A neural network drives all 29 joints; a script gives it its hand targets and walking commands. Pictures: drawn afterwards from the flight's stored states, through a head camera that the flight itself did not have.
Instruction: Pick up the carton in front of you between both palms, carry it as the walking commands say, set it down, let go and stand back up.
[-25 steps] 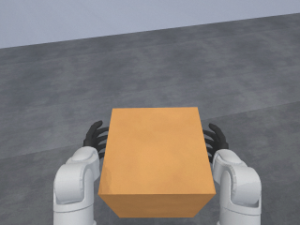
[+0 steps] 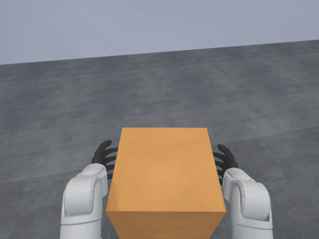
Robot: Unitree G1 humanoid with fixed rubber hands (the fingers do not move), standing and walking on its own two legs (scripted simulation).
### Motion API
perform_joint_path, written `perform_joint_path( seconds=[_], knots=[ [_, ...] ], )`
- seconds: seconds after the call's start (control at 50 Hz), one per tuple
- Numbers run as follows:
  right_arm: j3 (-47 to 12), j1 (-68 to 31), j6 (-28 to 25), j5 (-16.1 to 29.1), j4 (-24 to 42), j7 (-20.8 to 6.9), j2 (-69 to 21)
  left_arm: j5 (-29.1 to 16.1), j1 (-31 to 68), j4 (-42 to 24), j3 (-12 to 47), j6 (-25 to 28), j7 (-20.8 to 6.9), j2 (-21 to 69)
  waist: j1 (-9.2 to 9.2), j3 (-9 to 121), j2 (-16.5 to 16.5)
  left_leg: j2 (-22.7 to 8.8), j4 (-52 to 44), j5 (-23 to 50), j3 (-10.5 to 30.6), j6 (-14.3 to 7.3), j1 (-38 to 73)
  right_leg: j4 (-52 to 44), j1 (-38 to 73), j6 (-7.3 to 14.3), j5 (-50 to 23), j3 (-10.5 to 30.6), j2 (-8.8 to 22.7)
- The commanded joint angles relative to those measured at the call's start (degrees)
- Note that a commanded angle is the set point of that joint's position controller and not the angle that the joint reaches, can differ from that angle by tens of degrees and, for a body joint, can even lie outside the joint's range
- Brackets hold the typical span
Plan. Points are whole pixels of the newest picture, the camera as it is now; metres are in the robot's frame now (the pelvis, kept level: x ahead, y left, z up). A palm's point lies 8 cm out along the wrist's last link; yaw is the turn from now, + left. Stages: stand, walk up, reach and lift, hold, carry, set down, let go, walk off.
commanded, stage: carry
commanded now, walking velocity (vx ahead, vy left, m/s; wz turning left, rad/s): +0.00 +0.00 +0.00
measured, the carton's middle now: (164, 189) +0.26 +0.00 +0.01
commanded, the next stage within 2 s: hold in 0.90 s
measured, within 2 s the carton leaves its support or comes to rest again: neither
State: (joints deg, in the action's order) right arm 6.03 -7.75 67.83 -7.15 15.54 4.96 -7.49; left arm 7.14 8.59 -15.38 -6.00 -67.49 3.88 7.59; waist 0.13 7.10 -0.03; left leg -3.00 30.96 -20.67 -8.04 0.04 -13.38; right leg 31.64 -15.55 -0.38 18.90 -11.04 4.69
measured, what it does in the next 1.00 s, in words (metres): stands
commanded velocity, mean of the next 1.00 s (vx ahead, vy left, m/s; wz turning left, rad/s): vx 0.00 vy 0.00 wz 0.00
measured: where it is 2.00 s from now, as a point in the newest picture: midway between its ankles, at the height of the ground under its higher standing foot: outside the picture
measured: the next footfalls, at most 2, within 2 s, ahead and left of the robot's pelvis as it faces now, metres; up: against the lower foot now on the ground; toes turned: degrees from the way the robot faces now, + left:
none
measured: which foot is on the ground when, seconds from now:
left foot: down 0.00-1.00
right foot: down 0.00-1.00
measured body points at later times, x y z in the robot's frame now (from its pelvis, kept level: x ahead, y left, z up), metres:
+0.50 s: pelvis -0.03 +0.00 +0.00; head -0.06 +0.00 +0.45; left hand +0.26 +0.15 +0.04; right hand +0.26 -0.15 +0.04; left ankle -0.05 +0.11 -0.73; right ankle -0.03 -0.11 -0.73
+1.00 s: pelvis -0.05 +0.00 +0.01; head -0.07 -0.01 +0.46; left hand +0.24 +0.15 +0.04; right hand +0.24 -0.16 +0.04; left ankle -0.05 +0.11 -0.73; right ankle -0.03 -0.12 -0.73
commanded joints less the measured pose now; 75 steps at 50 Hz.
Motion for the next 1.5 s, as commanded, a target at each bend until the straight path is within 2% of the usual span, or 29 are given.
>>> perform_joint_path(
  seconds=[0.0, 0.14, 0.32, 0.48, 0.58, 0.64, 0.72, 0.88, 0.9, 0.92, 0.94, 0.96, 1.0, 1.02, 1.14, 1.28, 1.34, 1.4, 1.44, 1.48],
  knots=[
    [-41.6, -26.3, -2.07, 21.78, 2.49, -15.63, -52.22, -21.11, 23.04, -0.69, 41.61, 1.71, -14.35, 53.31, 0.0, 13.73, 0.56, -6.67, -1.54, 35.7, 4.54, -0.57, 4.54, -0.42, 8.0, 0.11, -29.61, 4.5, 5.18],
    [-40.41, -25.79, -7.62, 19.05, -0.57, -15.49, -49.79, -18.36, 22.44, 2.05, 40.03, 7.17, -14.22, 50.77, 0.01, 11.51, 0.28, -6.51, -3.46, 28.43, 4.9, -0.98, 3.41, -2.63, 7.09, 0.32, -24.63, 5.16, 5.46],
    [-33.63, -25.0, -16.15, 12.48, -8.35, -14.91, -45.12, -11.78, 21.67, 9.95, 33.28, 15.58, -13.74, 45.93, 0.08, 8.82, 0.25, -6.3, -6.25, 19.36, 5.35, -1.3, 1.72, -5.92, 5.63, 0.72, -17.64, 5.7, 5.49],
    [-25.26, -29.35, -26.11, 6.22, -19.64, -15.23, -45.54, -5.73, 26.22, 21.44, 24.95, 25.55, -14.12, 46.53, 0.15, 9.46, 0.07, -6.24, -7.11, 15.73, 5.35, -1.51, 1.13, -6.89, 5.08, 0.89, -14.78, 5.98, 5.37],
    [-24.39, -32.83, -31.04, 5.28, -23.82, -16.09, -49.33, -4.5, 29.3, 25.83, 23.81, 30.38, -15.02, 50.23, 0.08, 11.0, -0.02, -6.12, -6.95, 15.21, 5.46, -1.58, 1.35, -6.85, 5.47, 1.02, -14.49, 6.11, 5.32],
    [-25.85, -32.96, -31.47, 6.04, -23.49, -16.39, -50.93, -5.01, 29.13, 25.52, 24.96, 30.78, -15.26, 51.69, 0.02, 12.12, 0.01, -6.1, -6.57, 16.03, 5.49, -1.53, 1.73, -6.53, 5.9, 1.09, -15.29, 6.1, 5.36],
    [-29.04, -31.01, -29.28, 8.25, -20.1, -16.36, -51.55, -7.07, 27.01, 22.19, 27.93, 28.62, -15.14, 52.25, -0.04, 12.99, 0.13, -6.18, -6.0, 17.78, 5.47, -1.33, 2.11, -5.98, 6.19, 1.08, -16.86, 6.06, 5.47],
    [-28.28, -30.16, -27.51, 8.04, -19.41, -16.25, -49.98, -7.0, 26.46, 21.3, 27.42, 26.91, -15.06, 50.71, -0.04, 11.22, 0.1, -6.32, -6.18, 16.96, 5.41, -1.22, 0.94, -6.18, 5.13, 1.09, -16.54, 6.3, 5.44],
    [-26.98, -23.95, -27.31, 7.53, -18.87, -16.5, -51.23, -5.87, 20.67, 21.21, 25.83, 26.69, -15.41, 51.7, 0.09, 4.75, 1.84, 7.28, -9.25, 31.86, 12.7, -1.73, 7.39, -9.01, 16.07, 2.3, -30.66, 14.42, -9.45],
    [-27.36, -25.66, -28.22, 7.23, -16.48, -16.16, -49.46, -5.94, 22.68, 18.78, 25.96, 27.79, -15.11, 51.37, 0.34, 8.56, 1.08, 7.32, -9.06, 35.77, 13.83, -1.54, 8.27, -8.28, 19.22, 2.68, -36.0, 16.01, -9.17],
    [-26.77, -25.0, -28.13, 6.24, -16.86, -15.74, -47.57, -5.68, 20.9, 19.2, 24.9, 27.95, -14.72, 50.09, 0.4, 8.59, 0.86, 7.15, -10.61, 30.71, 13.73, -1.53, 10.04, -9.12, 19.86, 2.1, -33.44, 16.71, -8.62],
    [-26.58, -25.64, -28.32, 6.04, -16.87, -15.79, -47.98, -5.45, 23.2, 18.72, 25.33, 27.93, -14.86, 49.42, -0.01, 6.47, 1.34, 7.19, -10.65, 29.56, 13.81, -1.24, 9.26, -9.26, 19.1, 1.78, -30.43, 15.83, -9.15],
    [-26.84, -26.98, -28.66, 6.7, -16.75, -15.49, -48.49, -5.18, 23.16, 19.75, 24.94, 28.32, -14.57, 49.28, 0.43, 7.21, 0.13, 7.68, -10.27, 31.93, 13.47, -1.12, 11.89, -9.64, 19.54, 1.14, -32.95, 16.21, -9.34],
    [-27.17, -26.73, -28.77, 6.75, -16.8, -15.23, -48.4, -5.4, 23.1, 19.99, 25.12, 28.48, -14.49, 49.03, 0.21, 7.73, -0.02, 7.69, -10.93, 29.74, 13.43, -1.17, 11.25, -9.85, 21.03, 1.07, -31.33, 16.17, -9.44],
    [-25.12, -27.76, -28.54, 5.3, -18.76, -15.47, -48.06, -4.09, 24.63, 22.31, 23.12, 28.51, -14.94, 48.95, -0.02, 3.17, -0.23, 7.06, -12.26, 18.92, 13.43, -1.85, 8.63, -11.16, 19.35, 1.65, -20.16, 15.63, -8.95],
    [-24.1, -31.94, -28.21, 5.21, -21.91, -17.19, -50.34, -3.85, 28.8, 25.15, 21.99, 28.31, -16.31, 51.54, 0.06, 0.4, 0.5, 6.3, -13.13, 7.85, 13.18, -2.4, 5.25, -11.6, 17.99, 2.09, -9.54, 15.3, -8.39],
    [-20.96, -39.62, -29.04, 4.2, -26.8, -18.4, -50.74, -2.49, 36.21, 30.32, 18.66, 29.33, -17.29, 51.96, 0.2, -1.48, 1.45, 5.68, -12.87, -0.85, 13.03, -3.28, 3.24, -10.38, 16.27, 2.1, -1.09, 15.05, -8.21],
    [-16.12, -49.57, -31.2, 2.14, -35.24, -19.96, -52.7, -0.14, 46.06, 38.47, 13.89, 31.88, -18.84, 53.43, -0.14, -1.44, -0.17, 5.79, -9.89, -7.15, 13.19, -3.43, 3.99, -10.08, 11.59, 1.87, 9.08, 16.75, -7.24],
    [-11.05, -54.52, -32.85, -0.29, -42.04, -19.78, -53.08, 2.83, 51.7, 44.59, 8.76, 33.72, -19.12, 52.36, 0.04, -3.98, -2.34, 6.54, -6.39, -7.24, 12.74, -3.14, 3.85, -10.26, 6.86, 2.2, 13.75, 17.92, -6.44],
    [-5.01, -56.97, -34.09, -3.33, -48.51, -18.47, -51.79, 5.94, 55.03, 49.85, 2.56, 35.09, -18.14, 50.01, 0.51, -5.89, -2.5, 6.78, -4.6, -6.99, 12.41, -2.96, 2.39, -9.18, 5.16, 2.43, 14.67, 17.9, -6.47]
  ],
)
